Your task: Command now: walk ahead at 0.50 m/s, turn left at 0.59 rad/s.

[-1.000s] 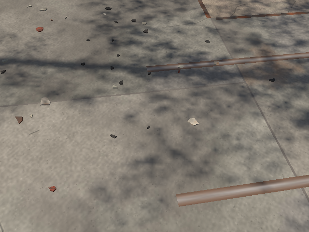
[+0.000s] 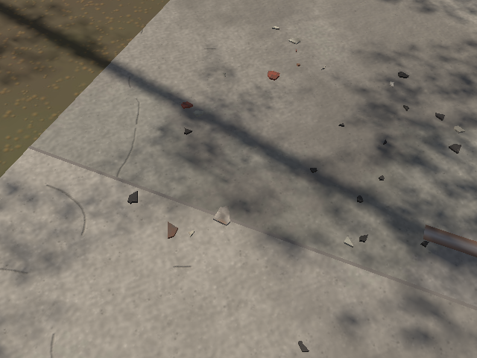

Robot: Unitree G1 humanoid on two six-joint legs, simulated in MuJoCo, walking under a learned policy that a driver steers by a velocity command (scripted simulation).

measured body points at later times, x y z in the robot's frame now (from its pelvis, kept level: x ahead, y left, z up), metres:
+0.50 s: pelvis +0.25 -0.05 +0.00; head +0.30 -0.05 +0.44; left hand +0.31 +0.22 -0.13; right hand +0.36 -0.30 -0.14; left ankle +0.17 +0.06 -0.66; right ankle +0.34 -0.11 -0.74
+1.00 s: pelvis +0.28 -0.01 +0.00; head +0.31 +0.02 +0.45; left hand +0.42 +0.27 -0.13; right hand +0.36 -0.29 -0.09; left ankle +0.30 +0.09 -0.74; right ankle +0.25 -0.12 -0.66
